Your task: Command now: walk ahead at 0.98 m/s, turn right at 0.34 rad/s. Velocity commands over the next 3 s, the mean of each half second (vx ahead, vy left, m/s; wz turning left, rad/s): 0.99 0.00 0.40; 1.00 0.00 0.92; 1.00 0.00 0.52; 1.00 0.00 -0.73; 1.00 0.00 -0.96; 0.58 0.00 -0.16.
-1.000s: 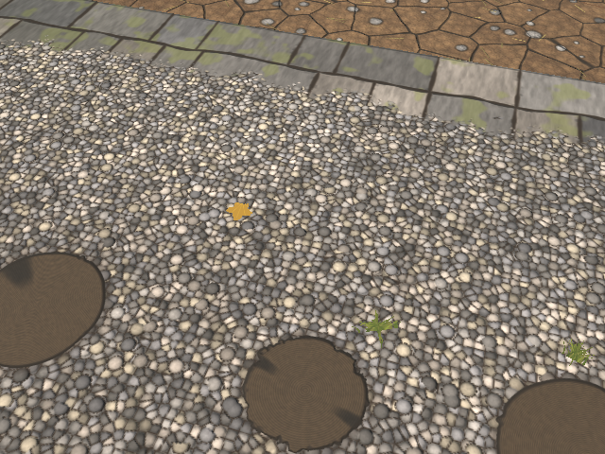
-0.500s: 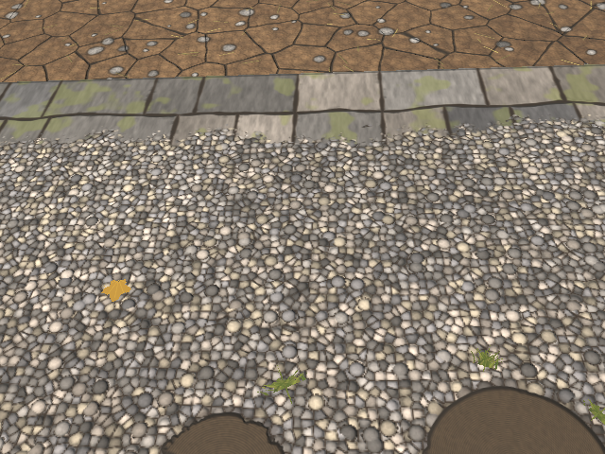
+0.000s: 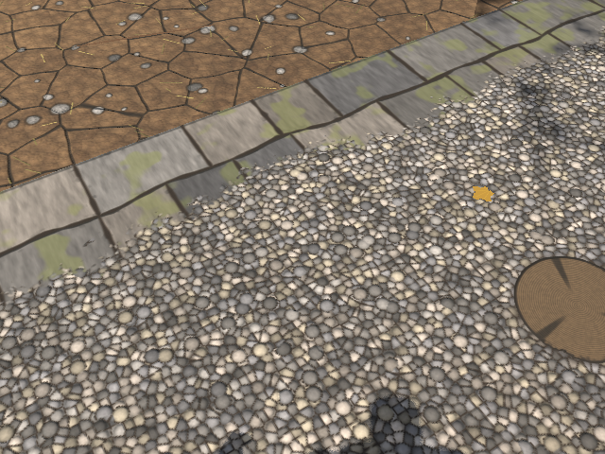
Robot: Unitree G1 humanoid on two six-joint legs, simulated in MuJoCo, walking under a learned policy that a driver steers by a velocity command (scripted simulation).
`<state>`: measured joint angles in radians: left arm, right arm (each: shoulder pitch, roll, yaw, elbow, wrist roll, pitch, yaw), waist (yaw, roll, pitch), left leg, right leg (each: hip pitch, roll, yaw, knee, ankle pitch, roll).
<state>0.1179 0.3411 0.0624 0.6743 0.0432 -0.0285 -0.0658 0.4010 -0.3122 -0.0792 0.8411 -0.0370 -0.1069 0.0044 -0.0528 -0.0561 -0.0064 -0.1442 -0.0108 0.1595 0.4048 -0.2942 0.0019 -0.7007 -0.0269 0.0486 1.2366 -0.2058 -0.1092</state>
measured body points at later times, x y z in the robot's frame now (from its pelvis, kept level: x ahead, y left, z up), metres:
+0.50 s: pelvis +0.45 -0.01 +0.00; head +0.47 +0.00 +0.45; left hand +0.35 +0.26 -0.13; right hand +0.69 -0.23 -0.10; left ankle +0.56 +0.13 -0.65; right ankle +0.35 -0.13 -0.73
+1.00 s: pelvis +0.88 +0.17 +0.00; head +0.91 +0.20 +0.44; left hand +0.97 +0.50 -0.05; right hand +1.04 -0.08 -0.12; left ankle +0.74 +0.11 -0.73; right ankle +1.18 +0.16 -0.68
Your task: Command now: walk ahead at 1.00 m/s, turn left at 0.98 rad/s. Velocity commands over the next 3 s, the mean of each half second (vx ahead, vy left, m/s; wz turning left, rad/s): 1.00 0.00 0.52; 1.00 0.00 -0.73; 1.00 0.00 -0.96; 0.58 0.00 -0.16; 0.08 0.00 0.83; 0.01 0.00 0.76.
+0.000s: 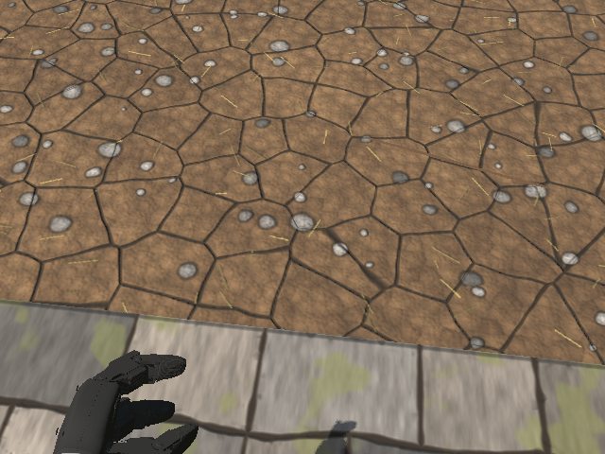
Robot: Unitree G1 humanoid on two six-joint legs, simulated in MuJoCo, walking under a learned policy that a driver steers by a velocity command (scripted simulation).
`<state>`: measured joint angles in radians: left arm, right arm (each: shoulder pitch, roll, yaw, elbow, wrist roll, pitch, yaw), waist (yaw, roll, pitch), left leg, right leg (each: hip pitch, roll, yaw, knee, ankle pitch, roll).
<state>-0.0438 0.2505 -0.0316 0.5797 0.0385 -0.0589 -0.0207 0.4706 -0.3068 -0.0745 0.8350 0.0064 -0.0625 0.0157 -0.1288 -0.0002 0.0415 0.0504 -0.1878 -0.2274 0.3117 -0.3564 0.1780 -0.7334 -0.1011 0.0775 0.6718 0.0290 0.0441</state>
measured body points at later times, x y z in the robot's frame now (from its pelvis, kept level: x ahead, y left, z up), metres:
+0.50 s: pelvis +0.43 +0.01 -0.01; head +0.47 +0.03 +0.44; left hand +0.24 +0.22 -0.13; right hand +0.78 -0.07 -0.04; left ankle +0.56 +0.16 -0.72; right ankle +0.27 -0.17 -0.73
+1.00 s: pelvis +0.90 +0.07 -0.06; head +0.92 +0.06 +0.39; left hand +1.13 +0.30 -0.14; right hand +0.83 -0.21 -0.19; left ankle +0.60 +0.18 -0.66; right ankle +1.02 +0.04 -0.77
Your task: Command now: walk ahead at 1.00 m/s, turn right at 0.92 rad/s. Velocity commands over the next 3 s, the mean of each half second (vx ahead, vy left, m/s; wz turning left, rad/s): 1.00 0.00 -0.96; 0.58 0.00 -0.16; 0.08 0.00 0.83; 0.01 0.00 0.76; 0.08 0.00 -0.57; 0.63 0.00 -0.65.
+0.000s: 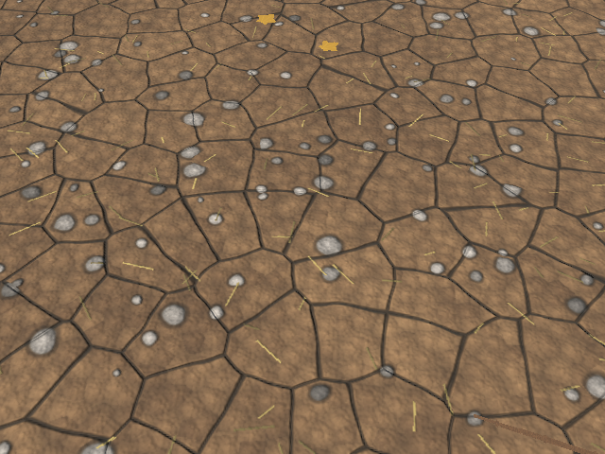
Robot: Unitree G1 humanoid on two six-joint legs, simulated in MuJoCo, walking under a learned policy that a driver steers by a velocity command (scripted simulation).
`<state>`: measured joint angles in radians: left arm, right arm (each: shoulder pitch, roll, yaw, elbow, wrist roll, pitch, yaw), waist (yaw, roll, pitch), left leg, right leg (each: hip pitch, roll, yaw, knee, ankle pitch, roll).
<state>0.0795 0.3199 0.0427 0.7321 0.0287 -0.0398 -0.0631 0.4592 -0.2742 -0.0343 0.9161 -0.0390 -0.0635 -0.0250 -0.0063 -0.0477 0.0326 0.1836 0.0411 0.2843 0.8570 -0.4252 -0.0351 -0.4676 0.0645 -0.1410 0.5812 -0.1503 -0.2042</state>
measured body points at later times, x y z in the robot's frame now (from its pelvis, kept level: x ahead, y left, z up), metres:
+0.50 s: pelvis +0.46 +0.01 +0.02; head +0.48 +0.01 +0.46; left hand +0.69 +0.25 -0.09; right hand +0.46 -0.30 -0.07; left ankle +0.56 +0.11 -0.71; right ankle +0.29 -0.02 -0.60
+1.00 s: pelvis +0.74 -0.16 +0.03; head +0.79 -0.20 +0.47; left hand +0.98 -0.03 -0.09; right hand +0.64 -0.41 -0.12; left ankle +0.80 -0.02 -0.62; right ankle +0.76 -0.25 -0.71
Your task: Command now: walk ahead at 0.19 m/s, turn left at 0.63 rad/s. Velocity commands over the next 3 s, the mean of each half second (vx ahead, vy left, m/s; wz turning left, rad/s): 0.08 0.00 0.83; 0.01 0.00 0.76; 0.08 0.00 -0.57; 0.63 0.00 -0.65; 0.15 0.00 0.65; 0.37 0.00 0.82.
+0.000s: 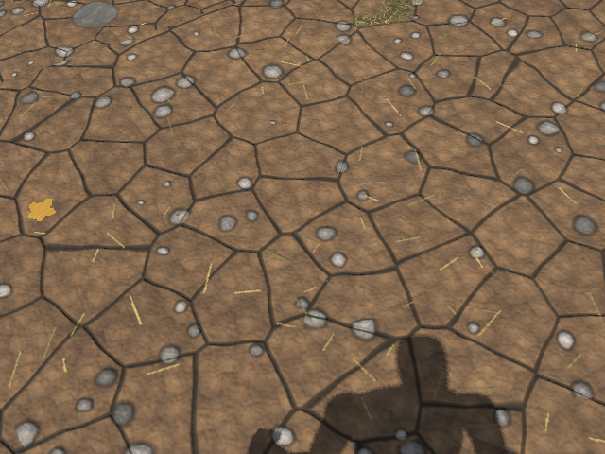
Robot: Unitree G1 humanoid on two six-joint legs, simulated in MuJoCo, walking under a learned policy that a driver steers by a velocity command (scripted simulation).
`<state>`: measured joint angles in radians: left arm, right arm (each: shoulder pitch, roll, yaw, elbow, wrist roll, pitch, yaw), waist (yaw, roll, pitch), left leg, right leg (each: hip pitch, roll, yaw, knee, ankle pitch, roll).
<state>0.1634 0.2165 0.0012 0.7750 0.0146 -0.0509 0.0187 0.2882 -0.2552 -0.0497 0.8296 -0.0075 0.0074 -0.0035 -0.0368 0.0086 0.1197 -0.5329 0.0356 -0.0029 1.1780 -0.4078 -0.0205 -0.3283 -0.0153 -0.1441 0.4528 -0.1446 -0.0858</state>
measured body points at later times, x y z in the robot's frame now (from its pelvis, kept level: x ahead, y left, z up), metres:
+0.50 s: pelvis +0.08 +0.05 +0.00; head +0.12 +0.08 +0.44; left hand +0.11 +0.35 -0.12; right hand +0.31 -0.17 -0.10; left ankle +0.12 +0.13 -0.74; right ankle +0.16 -0.10 -0.68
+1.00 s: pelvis +0.12 +0.01 +0.01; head +0.16 +0.02 +0.45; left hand -0.01 +0.28 -0.09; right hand +0.42 -0.06 -0.11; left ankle -0.01 +0.08 -0.69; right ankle +0.20 -0.05 -0.74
